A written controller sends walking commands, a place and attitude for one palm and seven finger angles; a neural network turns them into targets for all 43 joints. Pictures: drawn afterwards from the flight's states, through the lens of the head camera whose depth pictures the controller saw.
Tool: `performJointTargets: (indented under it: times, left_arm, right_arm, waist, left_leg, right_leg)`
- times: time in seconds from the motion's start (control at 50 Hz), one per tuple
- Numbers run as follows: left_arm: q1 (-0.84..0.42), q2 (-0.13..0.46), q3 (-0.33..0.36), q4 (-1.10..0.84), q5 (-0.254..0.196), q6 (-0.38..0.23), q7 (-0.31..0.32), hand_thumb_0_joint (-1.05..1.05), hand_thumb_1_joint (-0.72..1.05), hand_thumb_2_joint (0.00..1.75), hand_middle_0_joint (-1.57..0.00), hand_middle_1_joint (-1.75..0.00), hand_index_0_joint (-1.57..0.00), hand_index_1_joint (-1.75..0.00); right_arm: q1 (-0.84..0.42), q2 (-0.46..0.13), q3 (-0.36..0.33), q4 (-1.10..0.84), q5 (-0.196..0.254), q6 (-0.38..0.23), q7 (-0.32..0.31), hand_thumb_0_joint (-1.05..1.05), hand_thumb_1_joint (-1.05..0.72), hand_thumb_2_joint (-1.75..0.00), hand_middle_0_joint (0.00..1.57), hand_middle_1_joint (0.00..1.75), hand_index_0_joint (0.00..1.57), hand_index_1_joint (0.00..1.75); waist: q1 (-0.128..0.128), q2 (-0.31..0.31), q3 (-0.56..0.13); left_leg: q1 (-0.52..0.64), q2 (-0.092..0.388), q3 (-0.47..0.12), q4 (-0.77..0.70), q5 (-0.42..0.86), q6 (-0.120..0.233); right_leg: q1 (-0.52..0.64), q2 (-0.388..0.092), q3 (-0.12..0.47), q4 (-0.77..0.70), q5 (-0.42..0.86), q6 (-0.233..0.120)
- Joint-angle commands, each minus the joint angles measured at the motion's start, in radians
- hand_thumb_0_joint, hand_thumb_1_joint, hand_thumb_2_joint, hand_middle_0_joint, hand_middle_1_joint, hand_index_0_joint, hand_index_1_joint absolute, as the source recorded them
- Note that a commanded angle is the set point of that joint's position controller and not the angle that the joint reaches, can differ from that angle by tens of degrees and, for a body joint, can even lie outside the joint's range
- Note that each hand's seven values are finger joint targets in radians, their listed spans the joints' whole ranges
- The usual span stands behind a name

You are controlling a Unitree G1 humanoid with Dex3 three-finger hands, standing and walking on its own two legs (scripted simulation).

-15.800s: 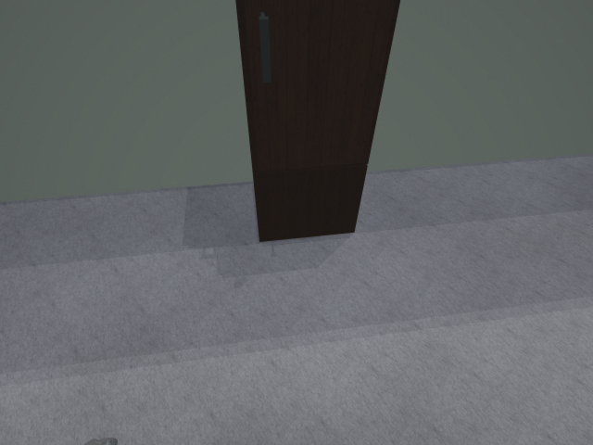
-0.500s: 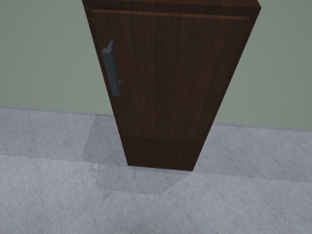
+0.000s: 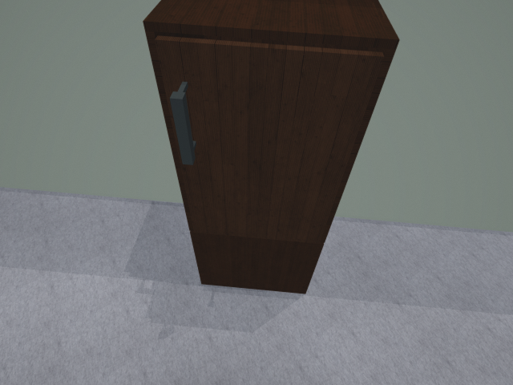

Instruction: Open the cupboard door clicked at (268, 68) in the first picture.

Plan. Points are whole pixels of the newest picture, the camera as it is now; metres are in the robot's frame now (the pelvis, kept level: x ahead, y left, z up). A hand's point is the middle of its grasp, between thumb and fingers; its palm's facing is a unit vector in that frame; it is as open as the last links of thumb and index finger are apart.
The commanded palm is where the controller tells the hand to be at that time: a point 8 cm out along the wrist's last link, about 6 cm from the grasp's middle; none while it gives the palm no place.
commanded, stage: look again from close up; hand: left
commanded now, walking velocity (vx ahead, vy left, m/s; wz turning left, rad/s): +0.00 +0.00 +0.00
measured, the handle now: (186, 124) +0.57 +0.18 +0.09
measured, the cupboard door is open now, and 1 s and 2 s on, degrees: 0 0 0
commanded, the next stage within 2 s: raise the hand with hooked fingers in 0.54 s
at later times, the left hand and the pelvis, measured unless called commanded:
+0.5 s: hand out of the picture +0.02 +0.22 -0.18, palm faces +0.02 -0.98 -0.21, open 7.4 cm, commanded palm none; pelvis +0.00 +0.04 -0.01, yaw +0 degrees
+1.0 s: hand (130, 341) +0.19 +0.21 -0.03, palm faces -0.05 -1.00 -0.03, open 8.3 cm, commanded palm +0.14 +0.28 -0.03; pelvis +0.00 +0.01 -0.07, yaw +0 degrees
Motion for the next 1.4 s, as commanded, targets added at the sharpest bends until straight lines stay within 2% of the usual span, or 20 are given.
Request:
performJointTargets:
  times: [0.0, 0.02, 0.04, 0.06, 0.1, 0.22, 0.58, 0.62, 0.64, 0.66, 0.68, 0.7, 0.74, 0.76, 0.8, 0.88, 1.0, 1.12, 1.28, 1.38]
  left_arm:
    - [0.082, 0.068, 0.012, -0.013, 0.002, -0.013, 0.007, 0.00, 0.90, 0.90, -0.20, -0.30, -0.20, -0.30]
    - [0.090, 0.065, 0.011, -0.009, 0.002, -0.014, 0.007, 0.00, 0.90, 0.90, -0.20, -0.30, -0.20, -0.30]
    - [0.159, 0.083, 0.000, 0.016, 0.021, -0.043, 0.047, 0.00, 0.90, 0.90, -0.20, -0.30, -0.20, -0.30]
    - [0.087, 0.147, 0.009, -0.037, 0.013, -0.049, 0.040, 0.00, 0.90, 0.90, -0.20, -0.30, -0.20, -0.30]
    - [0.028, 0.133, 0.015, -0.065, 0.011, -0.055, 0.031, 0.00, 0.90, 0.90, -0.20, -0.30, -0.20, -0.30]
    - [0.087, 0.066, 0.012, -0.056, 0.011, -0.025, 0.024, 0.00, 0.90, 0.90, -0.20, -0.30, -0.20, -0.30]
    - [0.052, 0.119, 0.014, -0.069, 0.013, -0.019, 0.015, 0.00, 0.90, 0.90, -0.20, -0.30, -0.20, -0.30]
    - [0.097, 0.114, 0.002, -0.039, 0.021, -0.022, 0.052, 0.00, 0.90, 0.90, -0.20, -0.30, -0.20, -0.30]
    - [-0.642, 0.403, 0.215, -1.621, -0.172, -0.232, 0.055, 0.00, 0.88, 0.89, -0.20, -0.32, -0.20, -0.32]
    - [-0.153, 0.325, 0.172, -1.413, -0.112, -0.198, 0.082, 0.00, 0.85, 0.88, -0.20, -0.33, -0.20, -0.33]
    - [0.126, 0.106, 0.047, -1.243, -0.140, -0.077, 0.101, 0.00, 0.83, 0.87, -0.21, -0.34, -0.21, -0.34]
    - [0.126, -0.009, -0.006, -1.191, -0.177, -0.073, 0.086, 0.00, 0.81, 0.86, -0.21, -0.36, -0.21, -0.36]
    - [0.068, 0.100, 0.109, -1.147, -0.182, -0.187, 0.048, 0.00, 0.76, 0.84, -0.21, -0.39, -0.21, -0.39]
    - [0.180, 0.056, 0.121, -1.037, -0.196, -0.253, 0.002, 0.00, 0.74, 0.83, -0.21, -0.40, -0.21, -0.40]
    - [0.323, 0.021, 0.142, -0.900, -0.214, -0.397, -0.125, 0.00, 0.69, 0.81, -0.22, -0.43, -0.22, -0.43]
    - [0.356, 0.179, 0.279, -0.921, -0.258, -0.610, -0.398, 0.00, 0.60, 0.77, -0.22, -0.50, -0.22, -0.50]
    - [0.159, 0.250, 0.384, -1.350, -0.382, -0.494, -0.405, 0.00, 0.46, 0.71, -0.23, -0.58, -0.23, -0.58]
    - [-0.022, 0.268, 0.314, -1.351, -0.352, -0.545, -0.420, 0.00, 0.32, 0.65, -0.24, -0.68, -0.24, -0.68]
    - [0.031, 0.405, 0.500, -1.144, -0.446, -0.354, -0.516, 0.00, 0.13, 0.57, -0.25, -0.80, -0.25, -0.80]
    - [0.020, 0.361, 0.485, -1.141, -0.457, -0.361, -0.486, 0.00, 0.01, 0.52, -0.26, -0.87, -0.26, -0.87]
  right_arm:
    - [0.045, -0.078, -0.016, -0.024, 0.004, -0.020, -0.006, 0.00, -0.90, -0.90, 0.20, 0.30, 0.20, 0.30]
    - [0.056, -0.078, -0.015, -0.022, 0.004, -0.021, -0.007, 0.00, -0.90, -0.90, 0.20, 0.30, 0.20, 0.30]
    - [-0.088, -0.123, -0.020, -0.087, 0.007, -0.035, 0.006, 0.00, -0.90, -0.90, 0.20, 0.30, 0.20, 0.30]
    - [0.013, -0.060, -0.020, -0.113, 0.009, -0.018, 0.012, 0.00, -0.90, -0.90, 0.20, 0.30, 0.20, 0.30]
    - [0.064, -0.064, -0.021, -0.106, 0.000, -0.011, 0.021, 0.00, -0.90, -0.90, 0.20, 0.30, 0.20, 0.30]
    - [0.055, -0.101, -0.021, -0.131, -0.002, -0.028, 0.008, 0.00, -0.90, -0.90, 0.20, 0.30, 0.20, 0.30]
    - [-0.006, -0.159, -0.027, -0.104, 0.004, -0.046, 0.004, 0.00, -0.90, -0.90, 0.20, 0.30, 0.20, 0.30]
    - [-0.082, -0.183, -0.023, -0.162, 0.015, -0.039, 0.007, 0.00, -0.90, -0.90, 0.20, 0.30, 0.20, 0.30]
    - [-0.062, -0.336, -0.066, -0.518, 0.066, -0.184, -0.023, 0.00, -0.90, -0.90, 0.20, 0.30, 0.20, 0.30]
    - [-0.129, -0.250, -0.022, -0.462, 0.062, -0.285, -0.060, 0.00, -0.90, -0.90, 0.20, 0.30, 0.20, 0.30]
    - [-0.138, -0.204, -0.033, -0.446, 0.068, -0.317, -0.052, 0.00, -0.90, -0.90, 0.20, 0.30, 0.20, 0.30]
    - [-0.113, -0.205, -0.034, -0.437, 0.075, -0.327, -0.050, 0.00, -0.90, -0.90, 0.20, 0.30, 0.20, 0.30]
    - [-0.133, -0.263, -0.064, -0.502, 0.043, -0.333, -0.041, 0.00, -0.90, -0.90, 0.20, 0.30, 0.20, 0.30]
    - [-0.133, -0.255, -0.074, -0.523, 0.033, -0.327, -0.033, 0.00, -0.90, -0.90, 0.20, 0.30, 0.20, 0.30]
    - [-0.157, -0.249, -0.095, -0.573, 0.028, -0.314, -0.003, 0.00, -0.90, -0.90, 0.20, 0.30, 0.20, 0.30]
    - [-0.202, -0.266, -0.128, -0.686, 0.033, -0.301, 0.042, 0.00, -0.90, -0.90, 0.20, 0.30, 0.20, 0.30]
    - [-0.169, -0.238, -0.110, -0.790, 0.051, -0.262, -0.013, 0.00, -0.90, -0.90, 0.20, 0.30, 0.20, 0.30]
    - [-0.124, -0.239, -0.079, -0.701, 0.046, -0.277, -0.054, 0.00, -0.90, -0.90, 0.20, 0.30, 0.20, 0.30]
    - [-0.160, -0.257, -0.055, -0.714, 0.070, -0.288, -0.070, 0.00, -0.90, -0.90, 0.20, 0.30, 0.20, 0.30]
    - [-0.147, -0.256, -0.057, -0.713, 0.069, -0.300, -0.058, 0.00, -0.90, -0.90, 0.20, 0.30, 0.20, 0.30]
  waist:
    - [0.013, 0.014, 0.061]
    - [0.011, 0.012, 0.047]
    - [0.054, 0.075, 0.096]
    - [-0.041, 0.056, 0.005]
    - [-0.051, 0.025, -0.007]
    - [-0.007, 0.061, 0.074]
    - [0.007, 0.023, 0.018]
    - [0.027, 0.003, 0.062]
    - [-0.116, 0.189, -0.447]
    - [0.016, 0.310, -0.437]
    - [-0.013, 0.285, -0.260]
    - [-0.039, 0.199, -0.089]
    - [-0.059, 0.048, -0.013]
    - [-0.037, -0.104, -0.003]
    - [0.021, -0.212, -0.066]
    - [0.072, -0.012, -0.216]
    - [0.039, 0.090, -0.392]
    - [-0.072, 0.092, -0.272]
    - [0.028, 0.010, -0.347]
    - [0.030, -0.022, -0.289]
  left_leg:
    - [-0.013, 0.062, -0.075, -0.080, -0.060, 0.026]
    - [-0.009, 0.062, -0.073, -0.077, -0.053, 0.025]
    - [-0.058, 0.048, -0.034, 0.157, -0.024, -0.006]
    - [-0.036, 0.026, -0.043, 0.177, -0.143, 0.004]
    - [0.012, 0.028, -0.032, 0.179, -0.111, 0.011]
    - [-0.127, 0.067, -0.145, -0.021, -0.161, 0.058]
    - [-0.036, 0.074, -0.132, -0.076, -0.026, 0.068]
    - [-0.043, 0.084, -0.084, 0.088, 0.088, 0.036]
    - [0.275, -0.018, -0.086, 0.012, 0.135, 0.020]
    - [0.340, 0.049, -0.126, -0.018, 0.159, -0.007]
    - [0.157, 0.031, -0.158, -0.082, -0.025, -0.048]
    - [0.059, 0.017, -0.142, -0.066, -0.115, -0.023]
    - [-0.110, -0.012, -0.142, 0.058, -0.232, 0.006]
    - [-0.177, -0.009, -0.139, 0.118, -0.214, 0.004]
    - [-0.289, -0.023, -0.091, 0.261, -0.118, -0.006]
    - [-0.409, -0.040, -0.045, 0.469, -0.037, -0.001]
    - [-0.367, -0.034, -0.045, 0.525, -0.005, 0.032]
    - [-0.416, -0.013, -0.071, 0.593, -0.063, 0.045]
    - [-0.412, -0.024, -0.080, 0.512, -0.044, 0.046]
    - [-0.367, -0.027, -0.075, 0.444, -0.030, 0.039]
  right_leg:
    - [-0.072, -0.129, 0.141, -0.140, -0.092, -0.003]
    - [-0.064, -0.128, 0.141, -0.135, -0.082, -0.004]
    - [-0.101, -0.196, 0.233, -0.122, 0.335, 0.025]
    - [-0.103, -0.254, 0.255, -0.139, 0.111, -0.028]
    - [-0.172, -0.213, 0.200, -0.135, -0.131, -0.058]
    - [-0.129, -0.094, 0.105, 0.012, -0.157, -0.011]
    - [-0.034, -0.118, 0.098, -0.013, 0.024, 0.012]
    - [-0.081, -0.145, 0.136, -0.049, 0.122, 0.017]
    - [-0.070, -0.042, 0.013, 0.062, 0.189, 0.009]
    - [-0.129, -0.031, 0.000, 0.170, 0.017, 0.001]
    - [-0.225, -0.021, -0.024, 0.219, -0.125, 0.014]
    - [-0.260, -0.022, -0.020, 0.198, -0.101, 0.016]
    - [-0.331, -0.018, -0.033, 0.132, -0.112, 0.021]
    - [-0.379, -0.004, -0.055, 0.173, -0.134, 0.022]
    - [-0.447, 0.006, -0.058, 0.287, -0.148, 0.014]
    - [-0.499, -0.011, 0.018, 0.474, -0.029, -0.005]
    - [-0.440, -0.004, 0.088, 0.448, 0.045, 0.028]
    - [-0.539, -0.012, 0.135, 0.407, 0.021, 0.050]
    - [-0.304, -0.061, 0.213, 0.290, 0.023, 0.099]
    - [-0.308, -0.057, 0.179, 0.269, 0.068, 0.101]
